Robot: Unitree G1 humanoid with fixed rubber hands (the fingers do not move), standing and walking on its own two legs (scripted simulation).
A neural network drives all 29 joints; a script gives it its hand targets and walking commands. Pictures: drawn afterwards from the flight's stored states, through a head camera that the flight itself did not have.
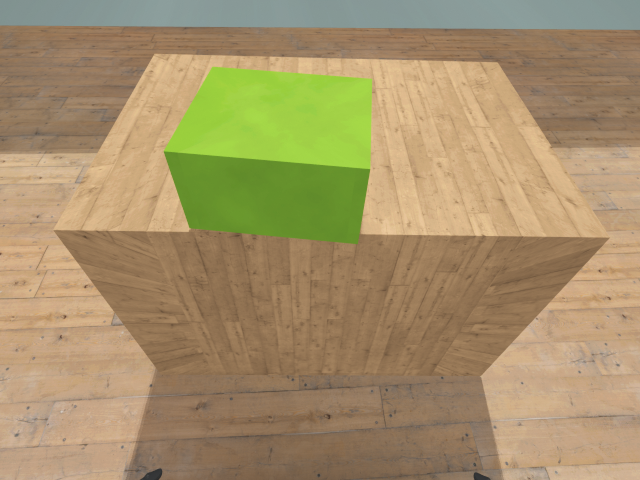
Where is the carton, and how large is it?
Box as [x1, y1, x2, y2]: [164, 67, 371, 243]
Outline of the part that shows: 212,67 164,150 189,227 357,243 370,162 371,79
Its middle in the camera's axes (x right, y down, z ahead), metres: -0.07 -0.17 +0.73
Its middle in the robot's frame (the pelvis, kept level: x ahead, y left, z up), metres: +0.66 +0.08 +0.02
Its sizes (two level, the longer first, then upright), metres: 0.312 0.270 0.174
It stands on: a pedestal, 0.70 m high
